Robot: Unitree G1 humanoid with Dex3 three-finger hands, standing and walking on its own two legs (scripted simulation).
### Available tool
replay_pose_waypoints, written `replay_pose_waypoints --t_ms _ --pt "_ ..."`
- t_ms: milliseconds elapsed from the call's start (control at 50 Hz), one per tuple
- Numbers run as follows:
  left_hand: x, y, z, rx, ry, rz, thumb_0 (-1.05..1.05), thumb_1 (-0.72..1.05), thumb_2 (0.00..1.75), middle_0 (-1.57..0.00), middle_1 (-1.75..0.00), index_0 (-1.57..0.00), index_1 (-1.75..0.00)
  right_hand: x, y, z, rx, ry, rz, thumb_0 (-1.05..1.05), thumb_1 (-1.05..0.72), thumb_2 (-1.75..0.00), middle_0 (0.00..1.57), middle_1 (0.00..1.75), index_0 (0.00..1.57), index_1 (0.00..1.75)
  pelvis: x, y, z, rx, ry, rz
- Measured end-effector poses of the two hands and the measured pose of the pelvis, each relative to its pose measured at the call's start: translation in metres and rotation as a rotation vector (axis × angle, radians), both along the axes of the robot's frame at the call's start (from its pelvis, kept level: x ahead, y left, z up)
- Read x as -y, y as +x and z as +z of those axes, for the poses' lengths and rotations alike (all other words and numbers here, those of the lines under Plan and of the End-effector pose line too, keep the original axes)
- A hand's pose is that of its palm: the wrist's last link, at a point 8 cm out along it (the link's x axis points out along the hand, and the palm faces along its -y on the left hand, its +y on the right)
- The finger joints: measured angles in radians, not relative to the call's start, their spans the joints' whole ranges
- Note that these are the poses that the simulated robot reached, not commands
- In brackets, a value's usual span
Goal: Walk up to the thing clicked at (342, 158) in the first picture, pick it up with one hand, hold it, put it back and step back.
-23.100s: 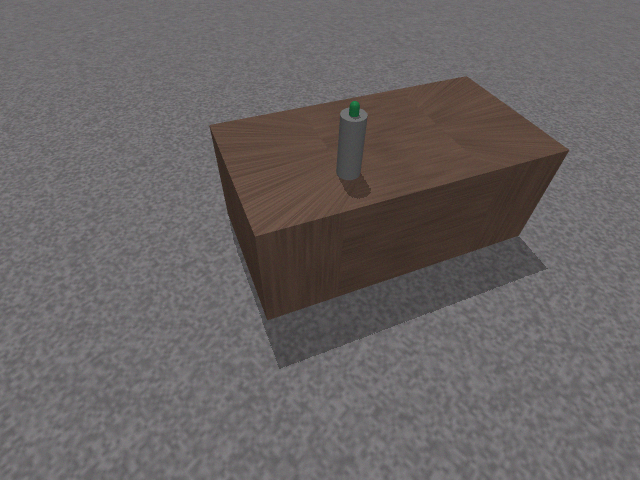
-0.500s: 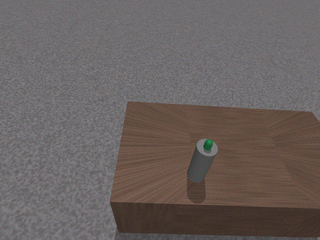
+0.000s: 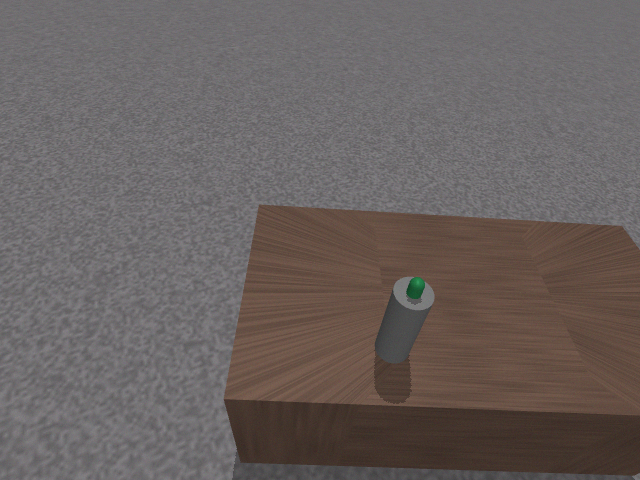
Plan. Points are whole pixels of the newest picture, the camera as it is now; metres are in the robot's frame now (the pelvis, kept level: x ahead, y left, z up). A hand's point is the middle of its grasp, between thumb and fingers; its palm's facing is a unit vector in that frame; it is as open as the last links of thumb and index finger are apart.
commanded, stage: home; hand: right
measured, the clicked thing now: (403, 317) +0.49 -0.19 -0.21
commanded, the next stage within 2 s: stand in 0.56 s
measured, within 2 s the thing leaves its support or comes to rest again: neither
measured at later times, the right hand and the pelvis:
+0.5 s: hand out of the picture +0.08 -0.23 -0.15, palm faces -0.04 +0.93 -0.38, open 17.4 cm; pelvis +0.01 +0.02 +0.00, yaw +0 degrees
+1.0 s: hand out of the picture +0.09 -0.23 -0.15, palm faces -0.04 +0.93 -0.37, open 12.0 cm; pelvis +0.02 +0.02 +0.00, yaw +1 degrees
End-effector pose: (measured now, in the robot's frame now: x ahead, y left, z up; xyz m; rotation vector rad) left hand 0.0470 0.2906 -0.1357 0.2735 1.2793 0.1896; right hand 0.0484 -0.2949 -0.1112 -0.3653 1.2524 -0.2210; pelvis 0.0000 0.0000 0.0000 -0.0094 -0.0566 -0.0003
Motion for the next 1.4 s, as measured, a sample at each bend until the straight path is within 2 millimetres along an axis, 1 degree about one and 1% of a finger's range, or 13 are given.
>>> replay_pose_waypoints --t_ms 100,200,560,700,760,800,860,940,1000,1100,1160,1260,1400 --pt "-0.004 -0.003 0.0 -0.018 0.001 0.001 0.0 0.91 0.9 -0.2 -0.3 -0.21 -0.3 -0.003 -0.002 -0.001 -0.016 0.002 -0.003 0.0 0.53 -0.05 0.05 0.06 0.06 0.05 -0.003 0.001 0.0 -0.005 0.0 0.0" --pt "-0.006 0.0 -0.001 -0.023 -0.003 -0.002 0.0 0.91 0.9 -0.2 -0.3 -0.21 -0.3 -0.007 0.001 -0.001 -0.02 0.006 -0.001 0.0 0.54 -0.05 0.05 0.06 0.06 0.05 -0.007 0.003 0.001 -0.009 0.001 0.001" --pt "-0.015 0.023 0.001 0.001 -0.007 -0.012 0.0 0.9 0.9 -0.2 -0.3 -0.21 -0.3 -0.019 0.029 0.002 0.017 0.009 0.011 0.0 0.53 -0.06 0.05 0.06 0.06 0.05 -0.018 0.013 0.002 -0.017 0.002 0.005" --pt "-0.02 0.029 0.004 0.008 0.0 -0.009 0.0 0.91 0.9 -0.2 -0.3 -0.21 -0.3 -0.021 0.037 0.002 0.023 0.009 0.015 0.0 0.53 -0.06 0.06 0.06 0.06 0.05 -0.021 0.016 0.002 -0.019 0.004 0.007" --pt "-0.021 0.03 0.005 0.01 0.003 -0.008 0.0 0.91 0.9 -0.2 -0.3 -0.21 -0.3 -0.021 0.039 0.002 0.026 0.009 0.016 0.0 0.5 -0.1 0.09 0.1 0.09 0.09 -0.021 0.017 0.002 -0.018 0.005 0.009" --pt "-0.021 0.03 0.005 0.011 0.006 -0.006 0.0 0.91 0.9 -0.2 -0.3 -0.21 -0.3 -0.021 0.039 0.002 0.026 0.01 0.017 0.0 0.44 -0.16 0.11 0.14 0.12 0.13 -0.021 0.017 0.002 -0.018 0.006 0.011" --pt "-0.021 0.03 0.006 0.011 0.007 -0.006 0.0 0.91 0.9 -0.2 -0.3 -0.21 -0.3 -0.02 0.04 0.001 0.026 0.012 0.018 0.0 0.3 -0.3 0.15 0.2 0.15 0.19 -0.021 0.017 0.002 -0.018 0.006 0.013" --pt "-0.021 0.029 0.006 0.009 0.008 -0.005 0.0 0.91 0.9 -0.2 -0.3 -0.21 -0.3 -0.019 0.041 0.001 0.024 0.015 0.018 0.0 0.05 -0.53 0.17 0.25 0.18 0.24 -0.02 0.018 0.002 -0.02 0.005 0.015" --pt "-0.02 0.028 0.007 0.009 0.009 -0.004 0.0 0.91 0.9 -0.2 -0.3 -0.21 -0.3 -0.019 0.041 0.001 0.022 0.016 0.018 0.0 -0.16 -0.67 0.19 0.27 0.19 0.27 -0.019 0.018 0.002 -0.02 0.005 0.017" --pt "-0.019 0.027 0.007 0.011 0.009 -0.002 0.0 0.91 0.9 -0.2 -0.3 -0.21 -0.3 -0.017 0.04 0.0 0.017 0.019 0.02 0.0 -0.51 -0.81 0.2 0.29 0.2 0.29 -0.018 0.017 0.002 -0.02 0.004 0.02" --pt "-0.018 0.027 0.008 0.012 0.01 -0.002 0.0 0.91 0.9 -0.2 -0.3 -0.21 -0.3 -0.017 0.039 0.0 0.016 0.02 0.019 0.0 -0.67 -0.85 0.2 0.3 0.2 0.29 -0.017 0.017 0.002 -0.019 0.004 0.022" --pt "-0.018 0.026 0.009 0.016 0.011 0.001 0.0 0.91 0.9 -0.2 -0.3 -0.21 -0.3 -0.015 0.038 -0.001 0.015 0.021 0.022 0.0 -0.81 -0.88 0.2 0.3 0.21 0.29 -0.016 0.016 0.002 -0.018 0.004 0.025" --pt "-0.018 0.023 0.009 0.014 0.013 0.005 0.0 0.91 0.9 -0.2 -0.3 -0.21 -0.3 -0.015 0.036 -0.002 0.009 0.026 0.024 0.0 -0.88 -0.9 0.2 0.3 0.21 0.3 -0.016 0.015 0.003 -0.019 0.004 0.027"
